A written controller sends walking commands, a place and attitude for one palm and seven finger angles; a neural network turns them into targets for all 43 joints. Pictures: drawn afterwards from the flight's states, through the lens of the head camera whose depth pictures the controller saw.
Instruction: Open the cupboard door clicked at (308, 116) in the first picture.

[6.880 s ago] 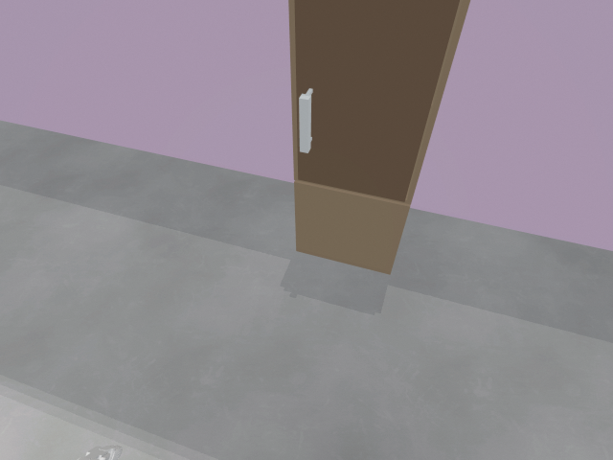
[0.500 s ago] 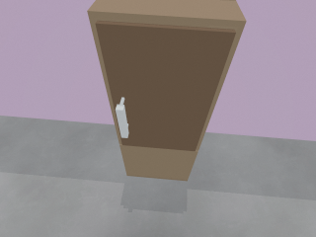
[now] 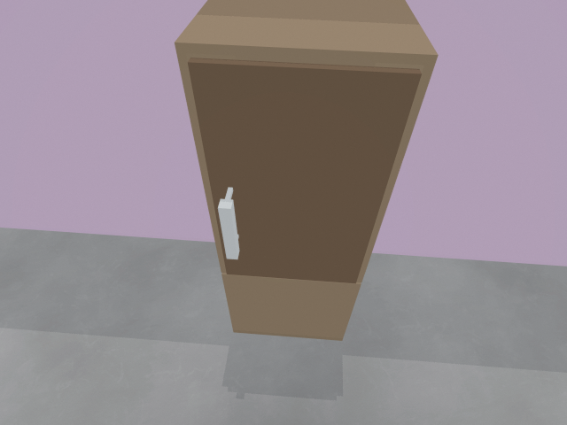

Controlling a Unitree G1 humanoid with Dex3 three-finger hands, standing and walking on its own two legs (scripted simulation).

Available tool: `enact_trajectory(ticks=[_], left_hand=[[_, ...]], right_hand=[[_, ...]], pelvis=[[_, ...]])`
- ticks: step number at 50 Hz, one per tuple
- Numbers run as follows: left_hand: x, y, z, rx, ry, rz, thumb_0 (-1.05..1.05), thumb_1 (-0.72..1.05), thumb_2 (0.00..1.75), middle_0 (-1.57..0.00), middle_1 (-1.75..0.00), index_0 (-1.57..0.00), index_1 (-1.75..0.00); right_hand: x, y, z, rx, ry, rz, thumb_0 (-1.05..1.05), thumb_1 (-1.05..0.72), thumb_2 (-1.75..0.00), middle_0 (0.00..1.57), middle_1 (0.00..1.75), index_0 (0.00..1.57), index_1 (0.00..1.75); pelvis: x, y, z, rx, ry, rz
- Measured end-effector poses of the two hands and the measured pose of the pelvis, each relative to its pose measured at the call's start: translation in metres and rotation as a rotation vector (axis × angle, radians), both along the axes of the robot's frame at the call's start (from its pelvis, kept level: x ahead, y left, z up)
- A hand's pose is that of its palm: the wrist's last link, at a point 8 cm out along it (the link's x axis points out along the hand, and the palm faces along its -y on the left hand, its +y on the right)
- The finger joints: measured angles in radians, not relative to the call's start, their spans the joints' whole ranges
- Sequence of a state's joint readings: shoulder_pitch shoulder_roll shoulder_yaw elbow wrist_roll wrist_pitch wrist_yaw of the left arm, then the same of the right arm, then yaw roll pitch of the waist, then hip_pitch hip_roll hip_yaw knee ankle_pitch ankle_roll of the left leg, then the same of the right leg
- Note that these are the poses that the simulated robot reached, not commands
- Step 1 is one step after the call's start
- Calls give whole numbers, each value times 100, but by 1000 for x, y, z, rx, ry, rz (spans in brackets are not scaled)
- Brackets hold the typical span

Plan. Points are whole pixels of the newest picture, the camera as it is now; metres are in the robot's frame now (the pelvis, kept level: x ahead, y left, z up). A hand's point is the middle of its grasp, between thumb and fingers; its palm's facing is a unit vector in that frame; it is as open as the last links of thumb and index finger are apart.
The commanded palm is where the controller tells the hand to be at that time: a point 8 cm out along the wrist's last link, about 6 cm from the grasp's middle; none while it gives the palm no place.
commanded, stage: come to a stop and stand still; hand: left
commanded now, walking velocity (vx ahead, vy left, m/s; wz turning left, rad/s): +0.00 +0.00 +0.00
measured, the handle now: (231, 223) +0.54 +0.14 -0.09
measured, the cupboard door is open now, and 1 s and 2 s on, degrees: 0 0 0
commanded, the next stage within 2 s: look again from close up in 0.20 s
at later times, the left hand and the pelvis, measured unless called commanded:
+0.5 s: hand out of the picture -0.01 +0.18 -0.17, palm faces +0.00 -0.98 -0.18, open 7.3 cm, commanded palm none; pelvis +0.00 +0.01 +0.01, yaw +0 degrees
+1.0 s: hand out of the picture +0.13 +0.21 -0.08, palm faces +0.23 -0.95 -0.21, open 7.3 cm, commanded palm +0.11 +0.23 -0.07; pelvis +0.01 +0.01 +0.00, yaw +2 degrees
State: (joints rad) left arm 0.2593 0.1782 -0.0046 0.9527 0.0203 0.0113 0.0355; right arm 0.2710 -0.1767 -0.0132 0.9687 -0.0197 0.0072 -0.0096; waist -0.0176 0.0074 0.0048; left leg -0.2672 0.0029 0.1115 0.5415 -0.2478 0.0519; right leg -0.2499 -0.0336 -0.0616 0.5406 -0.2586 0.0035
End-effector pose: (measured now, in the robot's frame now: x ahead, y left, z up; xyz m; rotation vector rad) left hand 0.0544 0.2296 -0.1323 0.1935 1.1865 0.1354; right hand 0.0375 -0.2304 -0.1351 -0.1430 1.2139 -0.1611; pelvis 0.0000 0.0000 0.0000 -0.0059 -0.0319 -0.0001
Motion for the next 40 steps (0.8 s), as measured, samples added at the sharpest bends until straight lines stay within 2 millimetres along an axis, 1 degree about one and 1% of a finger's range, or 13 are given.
enact_trajectory(ticks=[3,8,13,18,26,40], left_hand=[[-10,3,1,0,19,5,1,91,90,-20,-30,-20,-30],[-32,6,-1,-5,76,17,1,91,90,-20,-30,-20,-30],[-52,5,-4,-17,134,29,1,91,90,-20,-30,-20,-30],[-65,3,-7,-31,173,36,1,91,90,-20,-30,-20,-30],[-68,-3,-9,-48,193,39,1,91,90,-20,-30,-20,-30],[-55,-9,-10,-60,185,31,1,91,90,-20,-30,-20,-30]], right_hand=[[2,3,2,1,-6,14,1,-92,-90,20,30,20,30],[2,5,3,1,3,27,1,-92,-90,20,30,20,30],[-2,7,4,-1,26,28,1,-91,-90,20,30,20,30],[-9,8,5,-4,56,24,1,-91,-90,20,30,20,30],[-20,12,4,0,101,10,1,-91,-90,20,30,20,30],[-33,20,2,17,146,-20,1,-91,-90,20,30,20,30]], pelvis=[[-1,3,2,2,3,1],[-2,6,3,3,7,0],[-1,7,5,2,6,0],[0,8,6,1,5,1],[2,9,7,2,6,1],[7,9,8,3,6,-5]])
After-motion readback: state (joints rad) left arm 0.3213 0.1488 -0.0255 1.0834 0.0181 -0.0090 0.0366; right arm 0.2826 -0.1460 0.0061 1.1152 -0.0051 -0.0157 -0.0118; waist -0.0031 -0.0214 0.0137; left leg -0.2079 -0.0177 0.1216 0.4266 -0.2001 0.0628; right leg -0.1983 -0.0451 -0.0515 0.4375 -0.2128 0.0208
